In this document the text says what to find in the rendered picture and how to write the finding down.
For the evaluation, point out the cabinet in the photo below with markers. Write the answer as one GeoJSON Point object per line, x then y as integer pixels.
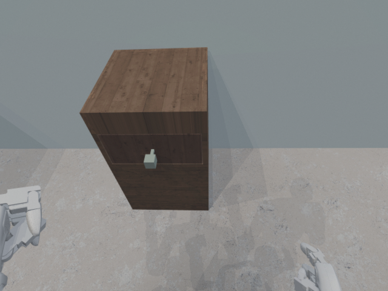
{"type": "Point", "coordinates": [154, 91]}

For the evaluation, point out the left robot hand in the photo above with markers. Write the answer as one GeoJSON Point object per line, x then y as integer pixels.
{"type": "Point", "coordinates": [22, 207]}

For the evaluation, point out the right robot hand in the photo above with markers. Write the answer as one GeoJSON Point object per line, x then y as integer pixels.
{"type": "Point", "coordinates": [322, 278]}

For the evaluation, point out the drawer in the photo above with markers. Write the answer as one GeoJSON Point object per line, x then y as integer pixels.
{"type": "Point", "coordinates": [170, 148]}

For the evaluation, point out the handle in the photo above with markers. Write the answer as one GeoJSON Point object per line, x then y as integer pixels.
{"type": "Point", "coordinates": [150, 160]}

